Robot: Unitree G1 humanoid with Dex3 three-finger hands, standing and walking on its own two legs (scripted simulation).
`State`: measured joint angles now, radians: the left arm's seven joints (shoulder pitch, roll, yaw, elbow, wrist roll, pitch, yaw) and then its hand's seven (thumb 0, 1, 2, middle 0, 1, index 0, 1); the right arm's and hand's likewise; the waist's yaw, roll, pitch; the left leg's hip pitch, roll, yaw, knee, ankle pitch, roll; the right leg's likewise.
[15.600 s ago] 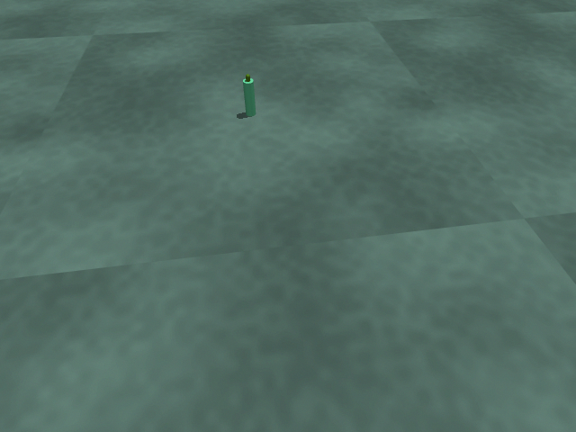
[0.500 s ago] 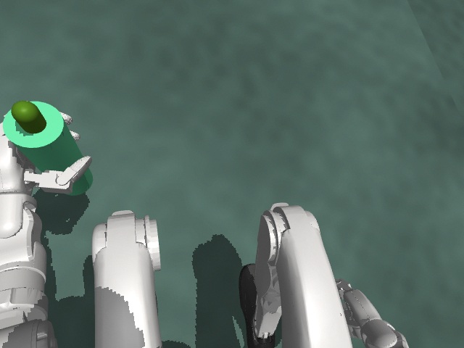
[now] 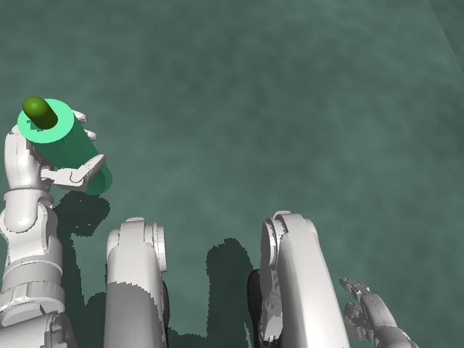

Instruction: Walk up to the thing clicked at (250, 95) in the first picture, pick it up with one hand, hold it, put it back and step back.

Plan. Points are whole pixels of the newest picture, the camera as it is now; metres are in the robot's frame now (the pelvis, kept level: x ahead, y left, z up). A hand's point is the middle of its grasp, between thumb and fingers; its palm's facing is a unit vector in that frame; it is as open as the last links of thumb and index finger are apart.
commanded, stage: settle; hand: left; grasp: from the side
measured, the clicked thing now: (72, 151) +0.42 +0.25 -0.04
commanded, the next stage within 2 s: lift in 0.44 s
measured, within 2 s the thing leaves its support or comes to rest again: neither
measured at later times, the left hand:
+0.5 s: hand (68, 142) +0.43 +0.24 -0.01, palm faces +0.13 -0.99 -0.05, open 8.9 cm
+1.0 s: hand (51, 134) +0.41 +0.23 +0.05, palm faces +0.10 -0.99 -0.06, open 8.9 cm
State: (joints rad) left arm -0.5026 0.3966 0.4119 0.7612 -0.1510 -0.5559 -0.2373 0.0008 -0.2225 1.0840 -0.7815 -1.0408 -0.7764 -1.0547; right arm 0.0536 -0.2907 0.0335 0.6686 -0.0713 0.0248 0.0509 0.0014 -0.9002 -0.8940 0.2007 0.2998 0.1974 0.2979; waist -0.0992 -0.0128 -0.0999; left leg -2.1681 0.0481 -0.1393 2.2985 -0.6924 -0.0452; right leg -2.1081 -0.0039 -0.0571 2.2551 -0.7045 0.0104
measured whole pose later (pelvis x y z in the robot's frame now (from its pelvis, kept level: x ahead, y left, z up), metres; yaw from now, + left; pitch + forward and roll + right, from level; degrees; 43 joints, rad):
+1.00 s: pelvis +0.00 +0.00 +0.07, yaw +2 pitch +33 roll -3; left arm -0.43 0.35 0.36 0.60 -0.17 -0.46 -0.24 0.00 -0.25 1.12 -0.79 -1.05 -0.78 -1.07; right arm 0.11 -0.27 0.00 0.66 -0.02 -0.01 0.01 0.00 -0.92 -0.89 0.20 0.30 0.20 0.30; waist -0.08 0.01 -0.16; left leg -2.00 0.05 -0.09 2.08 -0.67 -0.03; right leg -1.95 -0.02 -0.03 2.05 -0.69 0.01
